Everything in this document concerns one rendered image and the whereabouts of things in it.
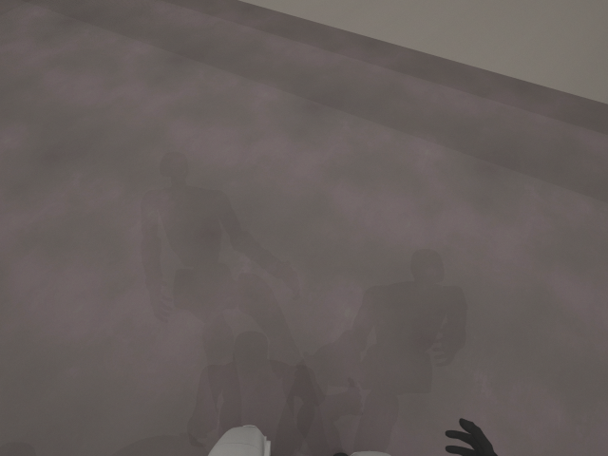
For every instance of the robot left thigh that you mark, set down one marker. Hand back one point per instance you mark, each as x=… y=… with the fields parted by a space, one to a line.
x=242 y=441

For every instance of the right robot hand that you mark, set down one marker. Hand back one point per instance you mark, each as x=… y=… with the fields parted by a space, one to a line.
x=476 y=439

